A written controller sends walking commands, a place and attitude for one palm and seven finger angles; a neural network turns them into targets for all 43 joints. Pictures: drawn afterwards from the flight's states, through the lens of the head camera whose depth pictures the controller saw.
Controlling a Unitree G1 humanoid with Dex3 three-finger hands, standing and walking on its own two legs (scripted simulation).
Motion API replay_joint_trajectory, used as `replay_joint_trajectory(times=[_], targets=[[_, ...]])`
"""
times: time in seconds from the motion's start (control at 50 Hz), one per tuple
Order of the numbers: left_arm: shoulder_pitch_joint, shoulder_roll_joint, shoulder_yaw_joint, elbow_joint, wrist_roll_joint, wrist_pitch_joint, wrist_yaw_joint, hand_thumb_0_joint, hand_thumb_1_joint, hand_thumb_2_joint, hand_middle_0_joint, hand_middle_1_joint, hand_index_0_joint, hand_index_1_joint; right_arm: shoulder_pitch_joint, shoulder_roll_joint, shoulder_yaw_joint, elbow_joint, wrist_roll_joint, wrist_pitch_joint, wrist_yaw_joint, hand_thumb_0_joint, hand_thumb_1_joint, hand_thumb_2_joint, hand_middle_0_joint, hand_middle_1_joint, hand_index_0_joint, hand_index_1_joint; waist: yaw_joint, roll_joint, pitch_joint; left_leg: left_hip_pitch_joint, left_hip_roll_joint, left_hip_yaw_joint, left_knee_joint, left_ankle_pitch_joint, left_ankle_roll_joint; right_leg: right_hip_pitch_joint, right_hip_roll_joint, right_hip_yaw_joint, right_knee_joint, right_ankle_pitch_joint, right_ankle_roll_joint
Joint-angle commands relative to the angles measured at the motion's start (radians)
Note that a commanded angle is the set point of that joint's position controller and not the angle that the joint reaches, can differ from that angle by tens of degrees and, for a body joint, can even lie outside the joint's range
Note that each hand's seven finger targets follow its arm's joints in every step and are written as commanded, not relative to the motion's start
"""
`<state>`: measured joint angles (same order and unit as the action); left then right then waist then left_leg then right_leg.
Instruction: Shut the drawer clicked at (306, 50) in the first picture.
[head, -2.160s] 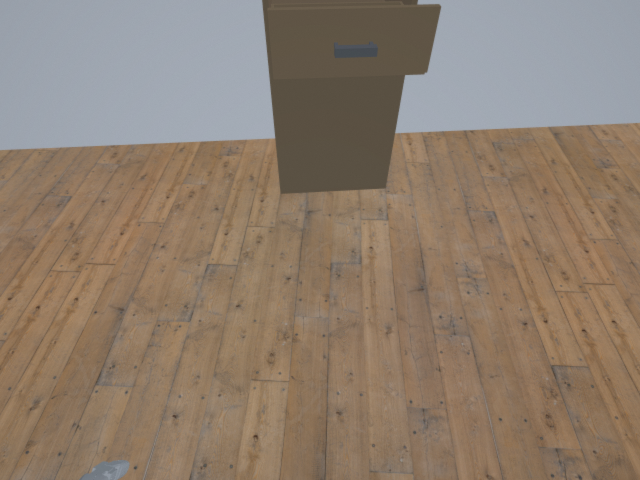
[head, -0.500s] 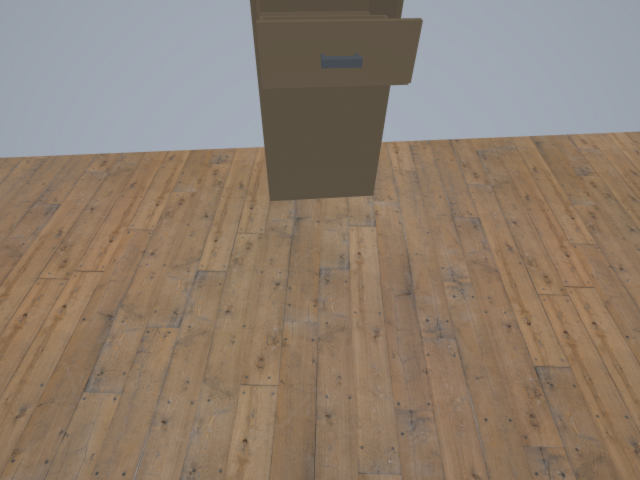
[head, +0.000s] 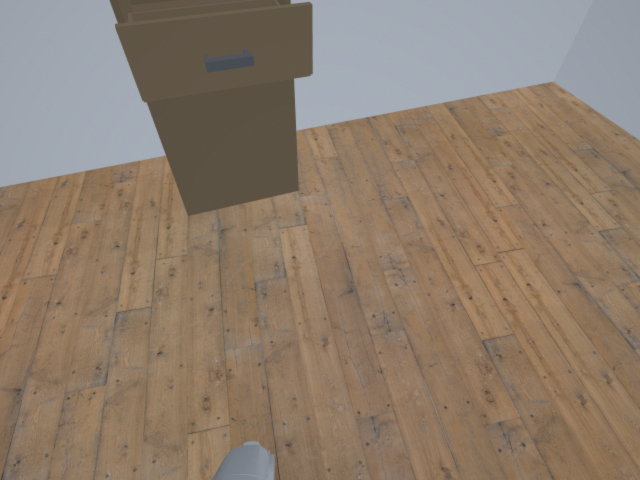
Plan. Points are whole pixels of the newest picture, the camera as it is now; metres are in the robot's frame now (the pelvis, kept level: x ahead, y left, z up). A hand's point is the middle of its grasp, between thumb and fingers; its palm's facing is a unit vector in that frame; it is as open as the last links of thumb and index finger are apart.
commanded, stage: walk to a spot facing it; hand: left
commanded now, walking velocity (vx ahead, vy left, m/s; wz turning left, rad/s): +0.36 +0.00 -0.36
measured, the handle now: (228, 58) +1.02 +0.31 +0.03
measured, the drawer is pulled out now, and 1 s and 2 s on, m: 0.29 0.29 0.29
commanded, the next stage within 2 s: turn to face it in 1.08 s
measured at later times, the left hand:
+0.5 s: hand (198, 353) +0.33 +0.24 -0.16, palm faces -0.20 -0.96 -0.19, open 7.4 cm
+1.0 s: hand (291, 266) +0.53 +0.10 -0.17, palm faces -0.37 -0.91 -0.21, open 7.2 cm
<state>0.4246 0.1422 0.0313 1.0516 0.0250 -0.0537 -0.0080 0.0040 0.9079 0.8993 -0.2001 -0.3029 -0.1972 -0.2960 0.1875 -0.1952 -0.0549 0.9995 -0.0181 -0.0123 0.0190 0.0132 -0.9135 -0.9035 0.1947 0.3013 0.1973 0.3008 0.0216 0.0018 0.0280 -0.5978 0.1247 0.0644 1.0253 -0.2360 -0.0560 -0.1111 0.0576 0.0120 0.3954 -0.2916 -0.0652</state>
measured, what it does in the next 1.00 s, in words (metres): walks ahead, turning right: left foot, then right foot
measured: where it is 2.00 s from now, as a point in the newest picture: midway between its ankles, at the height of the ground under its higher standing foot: (364, 370)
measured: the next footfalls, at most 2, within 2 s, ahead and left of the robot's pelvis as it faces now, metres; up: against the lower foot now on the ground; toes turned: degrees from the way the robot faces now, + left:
left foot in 0.20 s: +0.24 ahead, +0.16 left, +0.00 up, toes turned +1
right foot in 0.72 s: +0.38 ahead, -0.15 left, +0.00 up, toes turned -29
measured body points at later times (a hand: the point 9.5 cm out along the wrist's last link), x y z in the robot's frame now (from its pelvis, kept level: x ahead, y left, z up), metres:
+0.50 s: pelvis +0.20 +0.06 +0.00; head +0.22 +0.07 +0.45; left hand +0.34 +0.29 -0.15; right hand +0.13 -0.18 -0.14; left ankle +0.20 +0.16 -0.74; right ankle +0.23 -0.09 -0.66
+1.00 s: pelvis +0.39 -0.05 +0.00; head +0.40 -0.05 +0.45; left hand +0.55 +0.15 -0.15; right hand +0.33 -0.28 -0.15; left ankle +0.50 +0.06 -0.69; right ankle +0.35 -0.13 -0.74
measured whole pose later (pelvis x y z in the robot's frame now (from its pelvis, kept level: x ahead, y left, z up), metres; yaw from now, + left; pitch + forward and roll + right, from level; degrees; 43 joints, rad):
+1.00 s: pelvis +0.39 -0.05 +0.00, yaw -24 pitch +0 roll -1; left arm 0.22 0.19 0.07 1.02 0.02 -0.06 0.00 -0.02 0.95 0.90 -0.20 -0.30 -0.20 -0.30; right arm 0.24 -0.17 -0.06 1.01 -0.03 -0.02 0.01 0.01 -0.93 -0.90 0.19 0.30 0.20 0.30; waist -0.03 0.02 0.02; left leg -0.53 0.17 0.10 0.91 -0.27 -0.05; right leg -0.19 0.03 -0.10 0.44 -0.25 -0.05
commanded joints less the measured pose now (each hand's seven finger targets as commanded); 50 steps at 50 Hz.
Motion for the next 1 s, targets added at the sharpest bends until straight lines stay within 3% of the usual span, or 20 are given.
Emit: replay_joint_trajectory(times=[0.0,0.08,0.14,0.16,0.18,0.2,0.22,0.26,0.3,0.34,0.48,0.6,0.64,0.68,0.7,0.72,0.74,0.78,0.84,0.98], targets=[[0.064,0.191,0.047,-0.034,0.002,-0.024,0.024,0.0,0.9,0.9,-0.2,-0.3,-0.2,-0.3,-0.132,-0.048,-0.01,-0.133,-0.001,-0.034,0.007,0.0,-0.9,-0.9,0.2,0.3,0.2,0.3,0.022,-0.1,0.049,-0.077,-0.007,0.004,-0.148,0.051,0.0,0.041,-0.256,0.223,-0.162,0.277,-0.121],[0.053,0.197,0.052,-0.034,0.004,-0.015,0.026,0.0,0.9,0.9,-0.2,-0.3,-0.2,-0.3,-0.166,-0.043,-0.008,-0.154,0.005,-0.046,0.008,0.0,-0.9,-0.9,0.2,0.3,0.2,0.3,0.028,-0.134,0.072,0.107,-0.048,0.021,-0.314,0.035,0.029,-0.018,-0.253,0.227,-0.126,0.346,-0.099],[-0.003,0.2,0.061,-0.048,-0.002,-0.012,0.024,0.0,0.9,0.9,-0.2,-0.3,-0.2,-0.3,0.083,-0.098,-0.023,-0.082,-0.002,-0.061,-0.017,0.0,-0.9,-0.9,0.2,0.3,0.2,0.3,-0.086,-0.086,-0.027,0.489,-0.084,0.029,-0.504,0.057,0.055,-0.111,-0.176,0.169,0.153,0.465,-0.055],[0.024,0.154,0.061,-0.058,-0.012,-0.01,0.016,0.0,0.9,0.9,-0.2,-0.3,-0.2,-0.3,0.244,-0.196,-0.046,-0.041,-0.015,-0.067,-0.032,0.0,-0.9,-0.9,0.2,0.3,0.2,0.3,-0.14,0.087,-0.156,0.752,0.085,-0.161,-0.549,0.002,0.1,-0.26,-0.1,0.109,0.413,0.281,-0.018],[0.053,0.109,0.054,-0.081,-0.019,-0.01,0.002,0.0,0.9,0.9,-0.2,-0.3,-0.2,-0.3,0.348,-0.288,-0.061,-0.02,-0.019,-0.067,-0.034,0.0,-0.9,-0.9,0.2,0.3,0.2,0.3,-0.139,0.349,-0.232,0.858,0.362,-0.536,-0.701,-0.043,0.196,-0.462,0.022,-0.019,0.765,-0.268,0.028],[-0.007,0.133,0.056,-0.103,-0.009,-0.013,0.002,0.0,0.9,0.9,-0.2,-0.3,-0.2,-0.3,0.306,-0.263,-0.049,-0.031,-0.008,-0.054,-0.031,0.0,-0.9,-0.9,0.2,0.3,0.2,0.3,-0.129,0.211,-0.156,0.704,0.398,-0.597,-0.78,-0.233,0.249,-0.509,-0.028,0.03,0.891,-0.28,0.009],[-0.048,0.114,0.048,-0.111,-0.005,-0.006,0.003,0.0,0.9,0.9,-0.2,-0.3,-0.2,-0.3,0.223,-0.223,-0.041,-0.049,-0.008,-0.056,-0.036,0.0,-0.9,-0.9,0.2,0.3,0.2,0.3,-0.101,0.229,-0.094,0.606,0.389,-0.574,-0.816,-0.342,0.249,-0.572,-0.073,0.031,0.982,-0.214,0.013],[-0.102,0.113,0.055,-0.106,0.008,0.011,-0.019,0.0,0.9,0.9,-0.2,-0.3,-0.2,-0.3,0.13,-0.103,-0.013,-0.057,-0.009,-0.067,-0.036,0.0,-0.9,-0.9,0.2,0.3,0.2,0.3,-0.048,0.148,0.051,0.4,0.282,-0.352,-0.849,-0.288,0.184,-0.552,-0.144,0.025,0.947,-0.057,0.023],[-0.063,0.079,0.053,-0.09,0.012,0.038,-0.028,0.0,0.9,0.9,-0.2,-0.3,-0.2,-0.3,0.109,-0.071,-0.004,-0.048,-0.007,-0.082,-0.041,0.0,-0.9,-0.9,0.2,0.3,0.2,0.3,-0.003,0.137,0.041,0.345,0.218,-0.149,-0.838,-0.084,0.153,-0.492,-0.158,0.006,0.882,0.02,0.041],[-0.062,0.073,0.056,-0.093,0.011,0.054,-0.03,0.0,0.9,0.9,-0.2,-0.3,-0.2,-0.3,0.121,-0.075,-0.006,-0.038,-0.003,-0.09,-0.043,0.0,-0.9,-0.9,0.2,0.3,0.2,0.3,0.011,0.117,0.02,0.348,0.213,-0.07,-0.849,-0.014,0.164,-0.495,-0.172,0.0,0.851,0.065,0.055],[-0.282,0.069,0.046,-0.172,0.014,0.064,-0.045,0.0,0.9,0.9,-0.2,-0.3,-0.2,-0.3,0.223,-0.106,-0.018,0.004,-0.004,-0.09,-0.037,0.0,-0.9,-0.9,0.2,0.3,0.2,0.3,-0.039,0.078,0.07,0.498,0.219,0.072,-0.859,0.103,0.187,-0.574,-0.199,-0.066,0.509,0.165,0.084],[-0.419,0.072,0.036,-0.204,0.007,0.049,-0.044,0.0,0.9,0.9,-0.2,-0.3,-0.2,-0.3,0.306,-0.124,-0.014,0.045,-0.018,-0.071,-0.034,0.0,-0.9,-0.9,0.2,0.3,0.2,0.3,-0.084,0.117,0.093,0.585,0.24,0.147,-0.775,0.303,0.167,-0.47,-0.141,-0.132,0.296,0.091,0.041],[-0.367,0.094,0.04,-0.189,0.008,0.038,-0.039,0.0,0.9,0.9,-0.2,-0.3,-0.2,-0.3,0.3,-0.136,-0.017,0.044,-0.017,-0.065,-0.033,0.0,-0.9,-0.9,0.2,0.3,0.2,0.3,-0.051,0.114,0.046,0.597,0.241,0.179,-0.649,0.5,0.149,-0.338,-0.102,-0.163,0.232,0.034,0.012],[-0.077,0.173,0.063,-0.095,0.012,0.014,-0.03,0.0,0.9,0.9,-0.2,-0.3,-0.2,-0.3,0.263,-0.148,-0.016,0.035,-0.004,-0.062,-0.025,0.0,-0.9,-0.9,0.2,0.3,0.2,0.3,0.09,0.024,-0.137,0.45,0.172,0.249,-0.249,0.56,0.083,0.104,-0.073,-0.163,0.128,0.113,-0.027],[0.049,0.302,0.098,-0.064,0.011,0.001,-0.014,0.0,0.9,0.9,-0.2,-0.3,-0.2,-0.3,0.293,-0.081,-0.004,0.005,0.013,-0.065,-0.016,0.0,-0.9,-0.9,0.2,0.3,0.2,0.3,0.122,-0.216,-0.284,0.118,0.048,0.255,0.083,-0.007,0.032,0.419,-0.363,0.242,0.065,0.139,-0.127],[0.091,0.359,0.102,-0.051,-0.016,0.007,-0.002,0.0,0.9,0.9,-0.2,-0.3,-0.2,-0.3,0.208,-0.072,0.0,-0.039,0.016,-0.063,-0.024,0.0,-0.9,-0.9,0.2,0.3,0.2,0.3,0.119,-0.204,-0.267,-0.064,-0.034,0.118,0.316,-0.361,0.022,0.426,-0.512,0.51,-0.041,0.348,-0.209],[0.037,0.344,0.098,-0.065,-0.017,0.008,0.005,0.0,0.9,0.9,-0.2,-0.3,-0.2,-0.3,0.16,-0.08,-0.007,-0.037,0.012,-0.066,-0.026,0.0,-0.9,-0.9,0.2,0.3,0.2,0.3,0.11,-0.133,-0.242,-0.076,0.014,0.008,0.363,-0.279,0.035,0.323,-0.488,0.439,-0.055,0.313,-0.205],[-0.113,0.241,0.069,-0.09,-0.014,0.003,0.014,0.0,0.9,0.9,-0.2,-0.3,-0.2,-0.3,0.137,-0.066,-0.009,-0.023,-0.002,-0.049,-0.026,0.0,-0.9,-0.9,0.2,0.3,0.2,0.3,0.027,-0.044,-0.073,-0.047,0.077,-0.029,0.295,-0.138,0.029,0.061,-0.408,0.273,-0.107,0.212,-0.155],[-0.192,0.18,0.053,-0.086,-0.002,-0.012,0.019,0.0,0.9,0.9,-0.2,-0.3,-0.2,-0.3,0.236,-0.021,-0.006,0.023,-0.012,-0.02,-0.021,0.0,-0.9,-0.9,0.2,0.3,0.2,0.3,-0.06,-0.083,-0.036,0.086,0.077,0.004,0.116,-0.09,0.01,-0.134,-0.325,0.093,-0.151,0.209,-0.114],[-0.131,0.182,0.052,-0.058,0.0,-0.016,0.011,0.0,0.9,0.9,-0.2,-0.3,-0.2,-0.3,0.061,-0.009,-0.008,-0.045,-0.01,-0.028,0.005,0.0,-0.9,-0.9,0.2,0.3,0.2,0.3,-0.017,-0.129,0.028,0.134,0.023,0.04,-0.258,-0.003,0.014,-0.134,-0.291,0.092,-0.189,0.042,-0.111]])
